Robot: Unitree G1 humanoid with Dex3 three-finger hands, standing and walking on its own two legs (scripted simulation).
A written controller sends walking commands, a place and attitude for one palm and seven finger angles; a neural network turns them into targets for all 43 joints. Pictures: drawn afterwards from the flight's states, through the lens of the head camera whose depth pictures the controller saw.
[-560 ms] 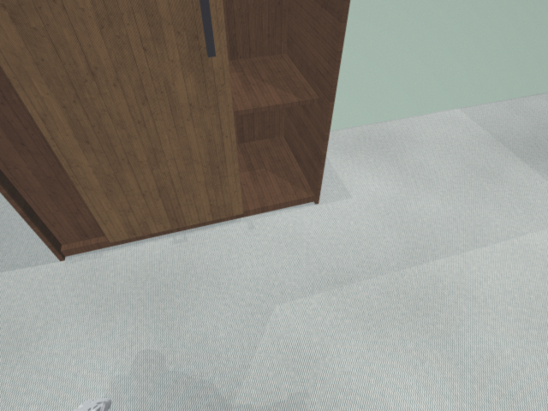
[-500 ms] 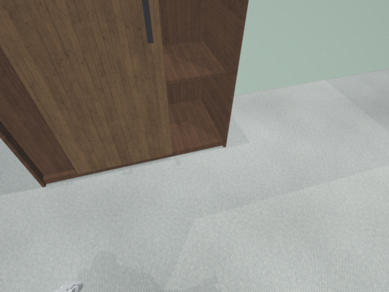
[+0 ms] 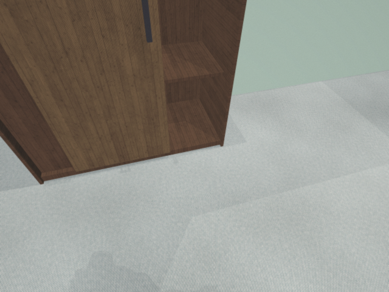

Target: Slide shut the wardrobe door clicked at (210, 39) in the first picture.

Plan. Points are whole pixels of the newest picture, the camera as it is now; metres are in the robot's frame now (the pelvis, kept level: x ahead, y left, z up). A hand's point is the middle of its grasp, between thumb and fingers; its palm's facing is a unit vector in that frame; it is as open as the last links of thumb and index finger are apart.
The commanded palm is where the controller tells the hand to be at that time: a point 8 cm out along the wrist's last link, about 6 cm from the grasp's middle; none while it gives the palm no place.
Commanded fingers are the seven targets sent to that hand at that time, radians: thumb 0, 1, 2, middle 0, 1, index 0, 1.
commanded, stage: stand and wait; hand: left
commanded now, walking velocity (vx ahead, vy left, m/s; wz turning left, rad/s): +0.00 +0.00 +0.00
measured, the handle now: (145, 15) +1.03 +0.26 +0.14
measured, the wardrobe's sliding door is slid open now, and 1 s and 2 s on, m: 0.37 0.37 0.37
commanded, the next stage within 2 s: look at it before walking up in 0.28 s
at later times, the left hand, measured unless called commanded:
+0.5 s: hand out of the picture +0.07 +0.25 -0.15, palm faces -0.02 -0.95 -0.33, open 7.4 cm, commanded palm none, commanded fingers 0.00 0.90 0.90 -0.20 -0.30 -0.20 -0.30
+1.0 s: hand out of the picture +0.07 +0.25 -0.15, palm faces -0.02 -0.94 -0.33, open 7.4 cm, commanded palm none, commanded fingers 0.00 0.90 0.90 -0.20 -0.30 -0.20 -0.30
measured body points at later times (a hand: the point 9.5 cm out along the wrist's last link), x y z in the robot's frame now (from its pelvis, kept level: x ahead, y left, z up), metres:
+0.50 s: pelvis -0.01 +0.00 +0.00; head -0.01 +0.00 +0.45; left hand +0.07 +0.30 -0.13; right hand +0.06 -0.29 -0.13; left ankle +0.00 +0.13 -0.74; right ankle +0.00 -0.11 -0.74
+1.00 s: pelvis +0.00 +0.00 +0.00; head +0.00 +0.00 +0.45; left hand +0.07 +0.30 -0.13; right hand +0.08 -0.29 -0.13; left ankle +0.00 +0.13 -0.74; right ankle +0.00 -0.11 -0.74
